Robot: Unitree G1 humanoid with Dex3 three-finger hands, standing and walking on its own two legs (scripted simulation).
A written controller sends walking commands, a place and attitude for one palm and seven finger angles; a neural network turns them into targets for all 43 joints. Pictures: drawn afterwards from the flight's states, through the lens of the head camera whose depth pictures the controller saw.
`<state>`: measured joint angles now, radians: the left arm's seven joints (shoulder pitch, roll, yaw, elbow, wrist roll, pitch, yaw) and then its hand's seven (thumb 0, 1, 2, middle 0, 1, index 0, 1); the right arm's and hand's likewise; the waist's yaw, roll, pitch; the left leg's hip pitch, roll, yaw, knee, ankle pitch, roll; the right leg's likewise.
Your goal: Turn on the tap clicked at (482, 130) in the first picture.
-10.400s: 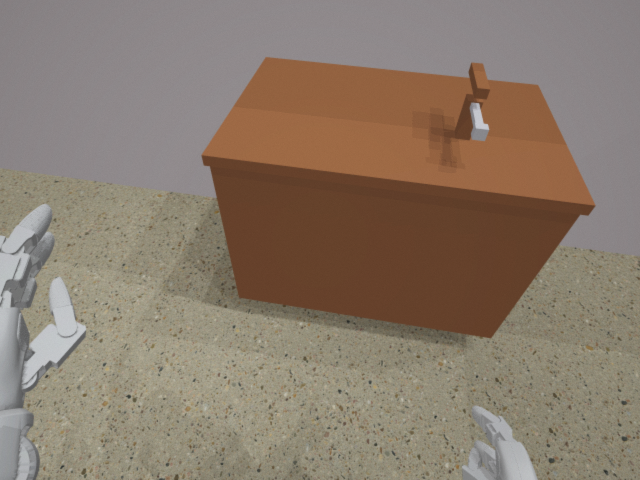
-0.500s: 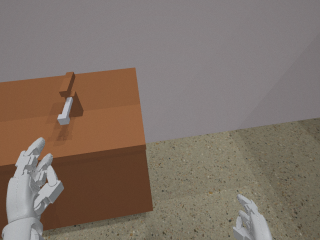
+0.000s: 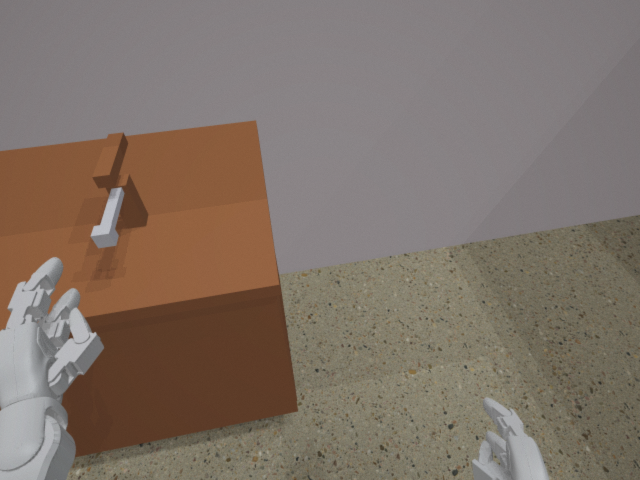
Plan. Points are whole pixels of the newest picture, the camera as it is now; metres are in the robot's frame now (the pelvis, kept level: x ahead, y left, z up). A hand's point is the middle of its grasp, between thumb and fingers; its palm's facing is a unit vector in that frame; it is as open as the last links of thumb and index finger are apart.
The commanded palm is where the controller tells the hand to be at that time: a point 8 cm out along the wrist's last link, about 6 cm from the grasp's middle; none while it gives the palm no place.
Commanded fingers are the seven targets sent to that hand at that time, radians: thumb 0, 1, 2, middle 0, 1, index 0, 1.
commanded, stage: reach beside the lever's end, fingers flat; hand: left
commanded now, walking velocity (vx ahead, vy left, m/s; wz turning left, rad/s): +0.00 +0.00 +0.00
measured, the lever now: (105, 235) +0.44 +0.41 +0.04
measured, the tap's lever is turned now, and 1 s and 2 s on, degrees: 0 0 0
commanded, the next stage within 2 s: push the lever round in 1.80 s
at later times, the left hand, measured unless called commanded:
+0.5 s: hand (83, 310) +0.27 +0.33 +0.08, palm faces +0.54 -0.84 -0.08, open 7.5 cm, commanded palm +0.24 +0.36 +0.08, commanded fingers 0.00 0.90 0.90 -0.18 -0.23 -0.18 -0.23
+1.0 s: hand (83, 276) +0.35 +0.38 +0.06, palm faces +0.53 -0.85 -0.07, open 7.7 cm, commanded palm +0.31 +0.42 +0.05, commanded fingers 0.00 0.90 0.90 -0.16 -0.17 -0.16 -0.17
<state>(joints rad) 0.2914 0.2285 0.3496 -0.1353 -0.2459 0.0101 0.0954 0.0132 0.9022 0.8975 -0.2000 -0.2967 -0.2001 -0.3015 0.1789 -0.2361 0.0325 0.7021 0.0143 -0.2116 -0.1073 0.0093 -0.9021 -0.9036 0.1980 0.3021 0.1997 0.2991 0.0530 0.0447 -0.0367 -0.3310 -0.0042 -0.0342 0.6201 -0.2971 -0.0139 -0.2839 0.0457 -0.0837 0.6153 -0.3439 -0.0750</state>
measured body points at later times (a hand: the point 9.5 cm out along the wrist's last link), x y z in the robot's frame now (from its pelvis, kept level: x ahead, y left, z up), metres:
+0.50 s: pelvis -0.01 +0.01 -0.01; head +0.01 +0.00 +0.44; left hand +0.24 +0.37 +0.09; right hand +0.16 -0.23 -0.10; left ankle +0.02 +0.13 -0.73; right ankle -0.01 -0.07 -0.73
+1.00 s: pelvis -0.01 +0.03 -0.03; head +0.04 +0.04 +0.42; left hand +0.31 +0.43 +0.06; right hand +0.08 -0.24 -0.14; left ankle +0.02 +0.13 -0.73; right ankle -0.01 -0.07 -0.73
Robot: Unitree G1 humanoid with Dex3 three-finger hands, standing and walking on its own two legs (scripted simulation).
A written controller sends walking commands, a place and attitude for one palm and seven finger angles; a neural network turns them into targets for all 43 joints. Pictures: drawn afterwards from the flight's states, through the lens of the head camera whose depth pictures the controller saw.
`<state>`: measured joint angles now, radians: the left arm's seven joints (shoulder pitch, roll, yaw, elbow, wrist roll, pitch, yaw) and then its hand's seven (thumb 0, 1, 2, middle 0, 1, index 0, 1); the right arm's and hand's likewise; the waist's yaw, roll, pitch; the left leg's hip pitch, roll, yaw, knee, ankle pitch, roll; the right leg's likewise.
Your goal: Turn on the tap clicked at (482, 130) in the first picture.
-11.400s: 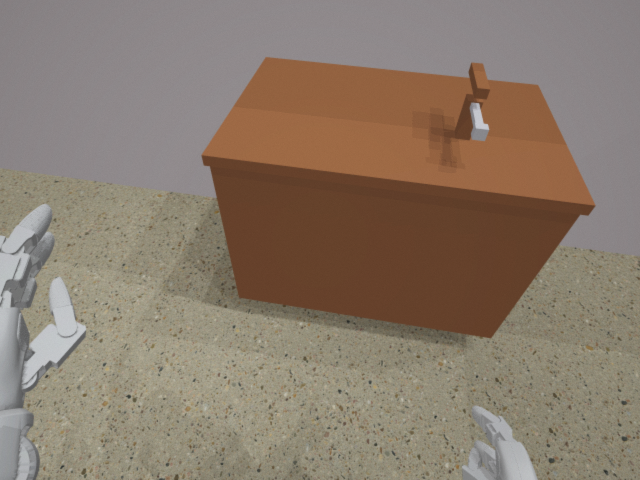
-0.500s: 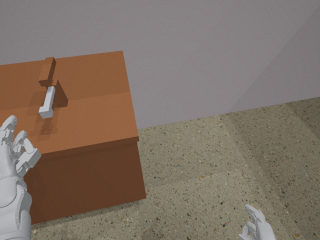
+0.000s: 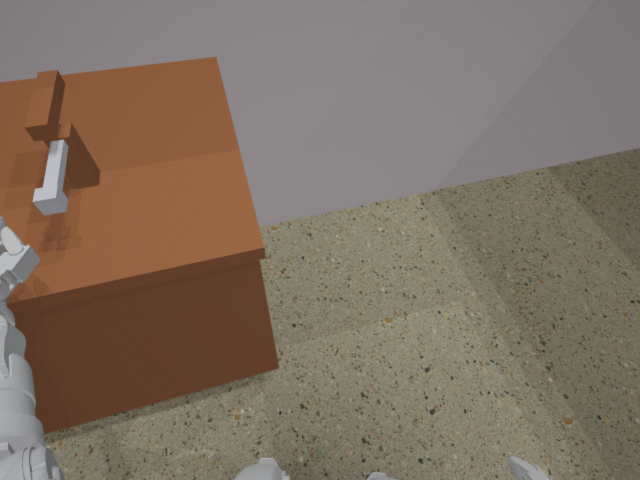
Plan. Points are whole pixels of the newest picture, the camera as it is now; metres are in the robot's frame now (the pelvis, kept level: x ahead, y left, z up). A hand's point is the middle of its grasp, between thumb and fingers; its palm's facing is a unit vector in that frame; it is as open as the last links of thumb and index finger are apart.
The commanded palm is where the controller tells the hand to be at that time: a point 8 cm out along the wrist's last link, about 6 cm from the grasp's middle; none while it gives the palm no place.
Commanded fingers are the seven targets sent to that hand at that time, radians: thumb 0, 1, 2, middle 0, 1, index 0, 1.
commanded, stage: reach beside the lever's end, fingers flat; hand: left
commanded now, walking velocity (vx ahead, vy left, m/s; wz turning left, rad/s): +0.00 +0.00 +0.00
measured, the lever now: (51, 200) +0.44 +0.39 +0.07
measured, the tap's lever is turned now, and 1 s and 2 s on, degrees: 0 0 11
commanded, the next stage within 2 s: push the lever round in 0.80 s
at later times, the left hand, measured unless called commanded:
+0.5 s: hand (30, 222) +0.42 +0.42 +0.05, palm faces +0.55 -0.83 -0.08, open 7.8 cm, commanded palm +0.37 +0.44 +0.06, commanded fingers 0.00 0.90 0.90 -0.15 -0.15 -0.15 -0.15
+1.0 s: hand (28, 230) +0.40 +0.41 +0.05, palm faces +0.53 -0.84 -0.07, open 7.8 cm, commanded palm +0.37 +0.42 +0.06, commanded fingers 0.00 0.90 0.90 -0.15 -0.15 -0.15 -0.15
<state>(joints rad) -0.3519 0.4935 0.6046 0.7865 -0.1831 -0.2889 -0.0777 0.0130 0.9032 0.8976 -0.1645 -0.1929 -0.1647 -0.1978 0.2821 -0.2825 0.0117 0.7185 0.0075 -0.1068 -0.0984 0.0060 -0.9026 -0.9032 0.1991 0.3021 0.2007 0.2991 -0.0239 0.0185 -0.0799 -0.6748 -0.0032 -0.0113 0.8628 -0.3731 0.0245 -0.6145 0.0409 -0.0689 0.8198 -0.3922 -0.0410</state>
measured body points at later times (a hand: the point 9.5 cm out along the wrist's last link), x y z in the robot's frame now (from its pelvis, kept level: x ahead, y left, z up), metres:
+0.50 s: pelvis +0.00 +0.02 -0.03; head +0.12 +0.05 +0.41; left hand +0.39 +0.46 +0.05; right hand +0.04 -0.27 -0.13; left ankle +0.03 +0.10 -0.70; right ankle +0.01 -0.10 -0.70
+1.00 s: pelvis +0.01 +0.02 -0.02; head +0.11 +0.05 +0.42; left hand +0.37 +0.45 +0.06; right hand +0.08 -0.25 -0.13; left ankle +0.03 +0.10 -0.70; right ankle +0.01 -0.10 -0.70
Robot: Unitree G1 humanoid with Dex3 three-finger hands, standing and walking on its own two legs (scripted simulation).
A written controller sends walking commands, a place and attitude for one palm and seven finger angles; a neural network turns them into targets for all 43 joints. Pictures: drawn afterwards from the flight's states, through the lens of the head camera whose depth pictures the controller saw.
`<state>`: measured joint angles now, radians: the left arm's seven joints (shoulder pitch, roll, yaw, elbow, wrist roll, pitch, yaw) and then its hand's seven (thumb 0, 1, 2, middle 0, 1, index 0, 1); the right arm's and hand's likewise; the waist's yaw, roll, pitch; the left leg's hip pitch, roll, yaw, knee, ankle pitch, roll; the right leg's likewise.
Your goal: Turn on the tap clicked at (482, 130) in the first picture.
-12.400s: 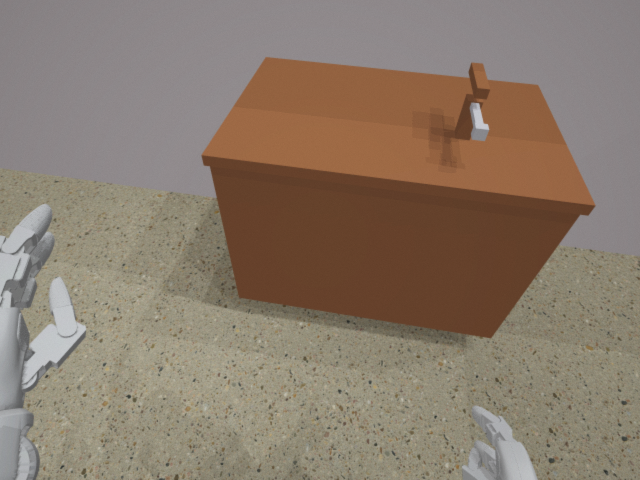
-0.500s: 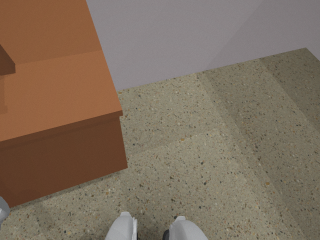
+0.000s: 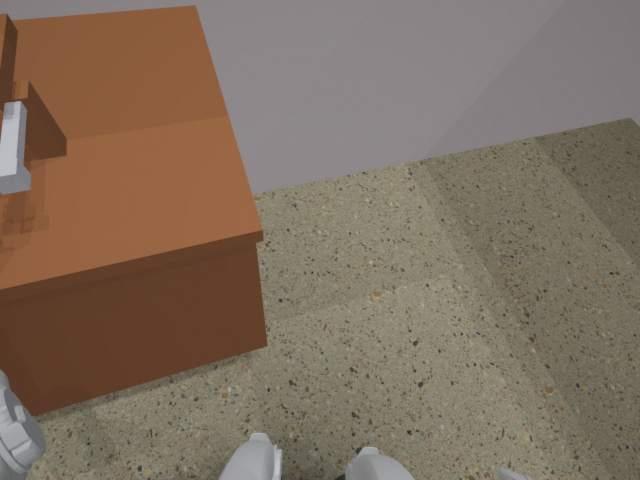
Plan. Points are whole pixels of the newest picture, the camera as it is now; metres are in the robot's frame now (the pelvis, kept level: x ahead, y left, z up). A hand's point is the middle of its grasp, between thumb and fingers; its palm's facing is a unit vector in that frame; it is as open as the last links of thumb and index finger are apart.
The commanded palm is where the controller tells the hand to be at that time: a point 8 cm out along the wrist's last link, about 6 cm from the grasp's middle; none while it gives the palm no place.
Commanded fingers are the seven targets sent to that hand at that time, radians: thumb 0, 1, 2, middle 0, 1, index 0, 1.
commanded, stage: push the lever round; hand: left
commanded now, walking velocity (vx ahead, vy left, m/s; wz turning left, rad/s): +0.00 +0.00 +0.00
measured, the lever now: (9, 176) +0.43 +0.37 +0.09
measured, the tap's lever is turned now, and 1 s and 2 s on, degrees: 0 11 25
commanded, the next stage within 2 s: none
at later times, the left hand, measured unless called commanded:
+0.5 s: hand (16, 210) +0.39 +0.36 +0.07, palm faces +0.56 -0.82 -0.08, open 7.8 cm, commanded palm +0.35 +0.39 +0.08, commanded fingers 0.00 0.90 0.90 -0.15 -0.15 -0.15 -0.15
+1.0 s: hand (51, 206) +0.41 +0.33 +0.07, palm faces +0.61 -0.79 -0.06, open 7.7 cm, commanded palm +0.36 +0.35 +0.08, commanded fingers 0.00 0.90 0.90 -0.15 -0.15 -0.15 -0.15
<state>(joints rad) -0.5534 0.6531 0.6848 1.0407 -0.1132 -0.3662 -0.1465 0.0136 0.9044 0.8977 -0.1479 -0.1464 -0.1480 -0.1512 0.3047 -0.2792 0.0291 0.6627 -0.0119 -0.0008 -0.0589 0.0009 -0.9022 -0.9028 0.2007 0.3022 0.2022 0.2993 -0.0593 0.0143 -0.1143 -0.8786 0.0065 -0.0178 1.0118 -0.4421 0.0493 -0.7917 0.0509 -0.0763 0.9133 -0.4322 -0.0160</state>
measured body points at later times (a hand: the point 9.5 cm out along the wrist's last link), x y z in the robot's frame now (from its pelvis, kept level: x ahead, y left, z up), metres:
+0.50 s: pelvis +0.00 -0.02 +0.00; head +0.09 +0.00 +0.44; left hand +0.36 +0.40 +0.08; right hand +0.05 -0.30 -0.11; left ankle +0.02 +0.08 -0.68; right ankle +0.00 -0.12 -0.68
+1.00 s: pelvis +0.00 -0.02 +0.00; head +0.08 +0.00 +0.45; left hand +0.37 +0.37 +0.07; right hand +0.07 -0.29 -0.11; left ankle +0.02 +0.08 -0.68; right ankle +0.00 -0.12 -0.68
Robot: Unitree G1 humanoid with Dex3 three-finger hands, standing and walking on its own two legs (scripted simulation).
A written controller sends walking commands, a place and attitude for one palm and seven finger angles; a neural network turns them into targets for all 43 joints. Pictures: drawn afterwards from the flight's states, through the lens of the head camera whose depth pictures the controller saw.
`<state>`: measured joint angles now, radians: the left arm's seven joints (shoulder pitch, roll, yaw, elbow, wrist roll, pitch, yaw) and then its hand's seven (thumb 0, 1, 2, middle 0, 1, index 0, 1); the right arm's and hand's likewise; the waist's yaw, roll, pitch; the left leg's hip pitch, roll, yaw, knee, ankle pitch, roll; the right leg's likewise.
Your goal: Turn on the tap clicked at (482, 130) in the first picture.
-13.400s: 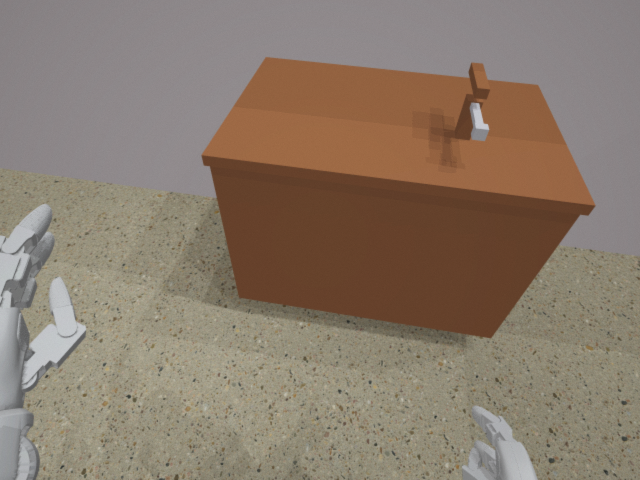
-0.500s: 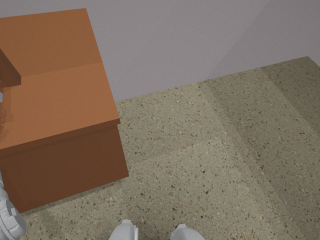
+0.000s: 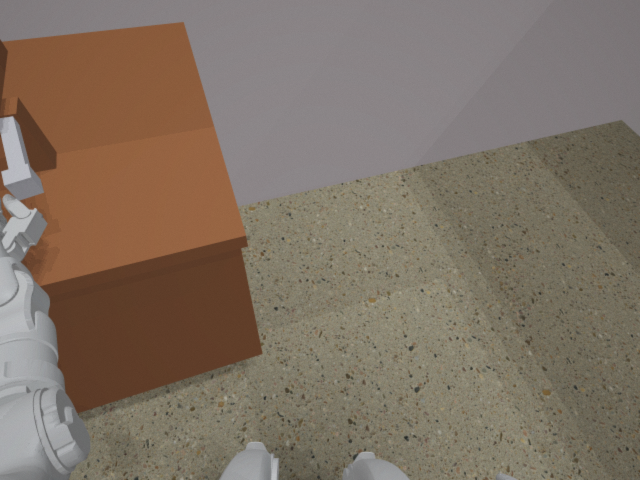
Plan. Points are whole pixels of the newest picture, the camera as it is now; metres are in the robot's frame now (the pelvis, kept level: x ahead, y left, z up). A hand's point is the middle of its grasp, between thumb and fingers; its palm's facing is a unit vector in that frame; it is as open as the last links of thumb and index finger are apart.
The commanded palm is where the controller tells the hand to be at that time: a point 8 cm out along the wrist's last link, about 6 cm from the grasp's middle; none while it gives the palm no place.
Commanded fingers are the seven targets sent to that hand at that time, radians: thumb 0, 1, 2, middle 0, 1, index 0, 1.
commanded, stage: push the lever round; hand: left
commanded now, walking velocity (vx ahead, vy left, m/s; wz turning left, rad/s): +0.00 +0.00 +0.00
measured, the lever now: (23, 182) +0.44 +0.37 +0.09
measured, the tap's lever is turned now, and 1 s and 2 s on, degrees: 11 25 66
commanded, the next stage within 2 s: none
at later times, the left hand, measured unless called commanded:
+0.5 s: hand (68, 204) +0.43 +0.32 +0.06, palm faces +0.69 -0.72 -0.05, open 7.8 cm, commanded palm +0.38 +0.34 +0.07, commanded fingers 0.00 0.90 0.90 -0.15 -0.15 -0.15 -0.15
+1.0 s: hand (99, 189) +0.46 +0.29 +0.06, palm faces +0.78 -0.62 -0.08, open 7.9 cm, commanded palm +0.41 +0.30 +0.07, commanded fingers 0.00 0.90 0.90 -0.15 -0.15 -0.15 -0.15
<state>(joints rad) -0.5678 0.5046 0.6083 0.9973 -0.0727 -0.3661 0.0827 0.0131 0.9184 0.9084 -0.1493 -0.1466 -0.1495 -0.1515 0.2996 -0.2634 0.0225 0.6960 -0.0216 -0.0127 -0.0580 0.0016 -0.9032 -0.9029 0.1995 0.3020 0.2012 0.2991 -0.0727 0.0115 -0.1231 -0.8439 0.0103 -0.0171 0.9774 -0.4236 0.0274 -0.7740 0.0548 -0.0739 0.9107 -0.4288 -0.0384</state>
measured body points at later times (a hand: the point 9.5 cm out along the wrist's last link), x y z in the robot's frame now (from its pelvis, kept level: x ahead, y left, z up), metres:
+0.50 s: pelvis +0.01 +0.00 +0.00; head +0.08 +0.02 +0.45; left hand +0.39 +0.35 +0.07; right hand +0.06 -0.26 -0.11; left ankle +0.02 +0.10 -0.68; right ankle +0.00 -0.10 -0.68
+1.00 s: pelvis +0.01 -0.01 +0.00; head +0.09 +0.01 +0.44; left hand +0.41 +0.32 +0.07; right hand +0.05 -0.27 -0.12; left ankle +0.02 +0.10 -0.68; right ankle +0.00 -0.10 -0.68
